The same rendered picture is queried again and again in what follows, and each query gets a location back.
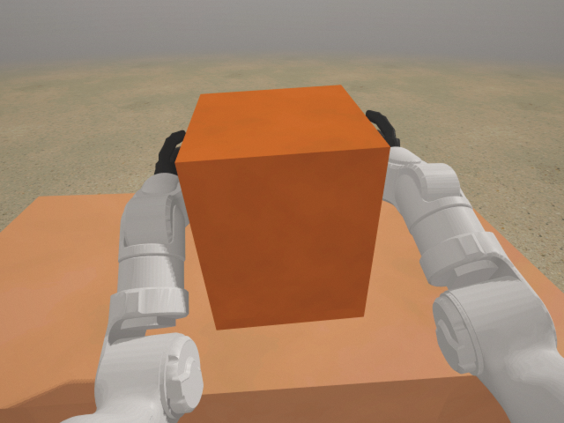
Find right robot hand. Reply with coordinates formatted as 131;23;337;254
366;110;400;147

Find right robot forearm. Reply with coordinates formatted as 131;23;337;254
382;146;557;348

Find robot left upper arm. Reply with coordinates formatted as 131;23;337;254
60;332;204;423

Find robot right upper arm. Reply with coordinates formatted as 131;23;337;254
433;276;564;423

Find left robot forearm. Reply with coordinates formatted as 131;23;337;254
94;173;189;407

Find carton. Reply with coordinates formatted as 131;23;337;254
175;85;390;330

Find left robot hand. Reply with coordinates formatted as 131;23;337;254
154;130;186;176

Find pedestal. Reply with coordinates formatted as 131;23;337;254
0;193;564;423

